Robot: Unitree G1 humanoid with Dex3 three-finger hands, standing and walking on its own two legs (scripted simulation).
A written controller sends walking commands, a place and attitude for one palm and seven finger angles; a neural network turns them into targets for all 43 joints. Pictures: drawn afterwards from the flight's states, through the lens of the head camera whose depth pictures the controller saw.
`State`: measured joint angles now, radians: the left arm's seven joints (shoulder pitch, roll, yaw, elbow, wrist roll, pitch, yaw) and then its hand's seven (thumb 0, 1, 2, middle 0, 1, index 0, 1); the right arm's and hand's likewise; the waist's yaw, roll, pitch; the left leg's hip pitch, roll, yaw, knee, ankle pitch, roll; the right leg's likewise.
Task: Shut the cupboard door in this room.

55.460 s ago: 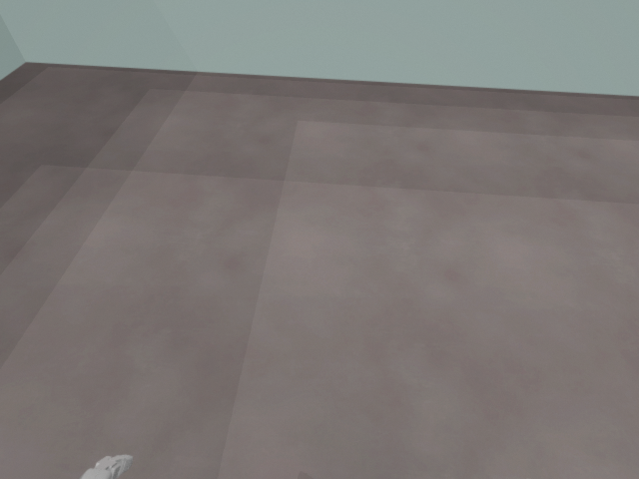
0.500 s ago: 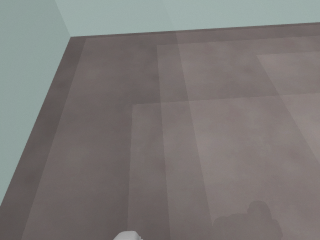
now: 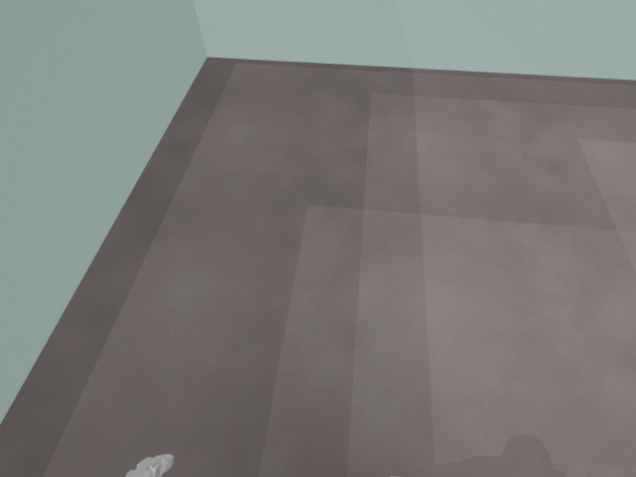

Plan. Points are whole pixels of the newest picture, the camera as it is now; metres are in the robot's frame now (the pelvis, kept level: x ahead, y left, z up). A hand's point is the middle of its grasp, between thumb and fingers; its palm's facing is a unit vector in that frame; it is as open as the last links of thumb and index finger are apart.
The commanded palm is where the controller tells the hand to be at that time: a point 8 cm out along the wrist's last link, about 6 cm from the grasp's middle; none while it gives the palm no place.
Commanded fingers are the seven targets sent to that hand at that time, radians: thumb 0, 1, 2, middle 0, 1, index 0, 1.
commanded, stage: turn or walk to find it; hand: left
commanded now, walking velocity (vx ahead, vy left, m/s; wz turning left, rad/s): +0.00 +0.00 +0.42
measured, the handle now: out of the picture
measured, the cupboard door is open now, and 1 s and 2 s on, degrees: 43 43 43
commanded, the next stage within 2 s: none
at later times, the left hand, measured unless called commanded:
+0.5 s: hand out of the picture -0.02 +0.21 -0.18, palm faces +0.31 -0.92 -0.24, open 7.4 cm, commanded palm none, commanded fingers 0.00 0.90 0.90 -0.20 -0.30 -0.20 -0.30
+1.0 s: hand out of the picture +0.04 +0.18 -0.14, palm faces +0.44 -0.85 -0.28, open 7.4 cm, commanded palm none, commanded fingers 0.00 0.90 0.90 -0.20 -0.30 -0.20 -0.30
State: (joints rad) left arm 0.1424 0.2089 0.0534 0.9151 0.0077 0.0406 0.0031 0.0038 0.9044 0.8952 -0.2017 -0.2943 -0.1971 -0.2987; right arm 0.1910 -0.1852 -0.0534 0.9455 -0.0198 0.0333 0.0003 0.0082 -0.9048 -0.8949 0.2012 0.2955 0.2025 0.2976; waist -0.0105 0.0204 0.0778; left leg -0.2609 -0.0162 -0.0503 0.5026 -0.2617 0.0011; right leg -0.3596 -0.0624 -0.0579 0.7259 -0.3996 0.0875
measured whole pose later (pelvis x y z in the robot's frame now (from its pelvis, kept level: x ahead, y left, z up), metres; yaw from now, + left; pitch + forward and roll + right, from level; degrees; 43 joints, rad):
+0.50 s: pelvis +0.01 +0.00 -0.01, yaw +15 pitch +1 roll +1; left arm 0.26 0.23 0.07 0.95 0.02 0.03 0.01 0.00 0.90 0.89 -0.21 -0.30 -0.20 -0.30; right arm 0.14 -0.22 -0.07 0.94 -0.01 0.03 0.02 0.01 -0.91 -0.90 0.19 0.29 0.20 0.30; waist 0.02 -0.04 0.09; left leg -0.28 0.02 0.08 0.59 -0.28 -0.01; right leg -0.27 -0.17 -0.26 0.70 -0.43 0.04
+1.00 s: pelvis +0.03 -0.04 +0.00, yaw +27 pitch +0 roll +2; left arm 0.16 0.16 0.03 0.90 0.02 0.01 0.01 0.00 0.90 0.89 -0.20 -0.29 -0.20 -0.30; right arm 0.21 -0.23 -0.09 0.97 -0.01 0.07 0.01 0.01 -0.91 -0.90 0.20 0.30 0.20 0.30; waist -0.02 0.06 0.08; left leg -0.44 -0.04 -0.05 1.02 -0.48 -0.03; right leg -0.28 -0.07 -0.14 0.59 -0.32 -0.03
